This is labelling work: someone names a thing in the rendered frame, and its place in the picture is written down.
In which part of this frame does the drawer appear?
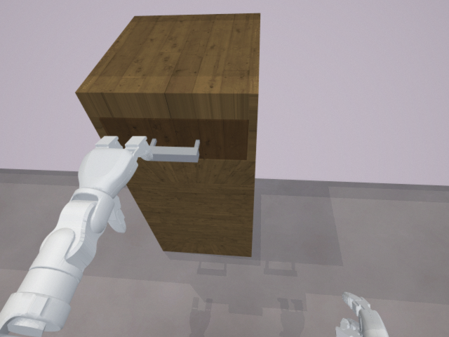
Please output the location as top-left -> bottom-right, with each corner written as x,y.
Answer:
99,117 -> 249,160

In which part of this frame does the handle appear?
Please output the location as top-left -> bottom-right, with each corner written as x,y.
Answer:
150,138 -> 200,162

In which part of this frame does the robot right hand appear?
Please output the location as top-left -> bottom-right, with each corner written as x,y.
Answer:
335,292 -> 389,337

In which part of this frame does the robot left hand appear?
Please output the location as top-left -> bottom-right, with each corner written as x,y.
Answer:
78,136 -> 153,233

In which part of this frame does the left robot forearm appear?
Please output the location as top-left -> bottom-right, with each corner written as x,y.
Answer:
0,187 -> 115,337

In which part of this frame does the cabinet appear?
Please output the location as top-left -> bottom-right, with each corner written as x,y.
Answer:
75,13 -> 260,257

